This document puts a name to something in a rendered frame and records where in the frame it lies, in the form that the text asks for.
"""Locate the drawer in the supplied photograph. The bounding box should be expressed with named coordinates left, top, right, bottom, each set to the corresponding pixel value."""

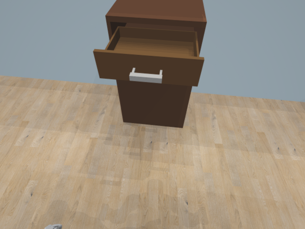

left=93, top=26, right=204, bottom=86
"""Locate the cabinet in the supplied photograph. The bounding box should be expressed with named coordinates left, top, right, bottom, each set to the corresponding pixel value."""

left=105, top=0, right=207, bottom=128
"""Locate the handle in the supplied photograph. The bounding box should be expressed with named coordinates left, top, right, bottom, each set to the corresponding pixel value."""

left=129, top=68, right=163, bottom=83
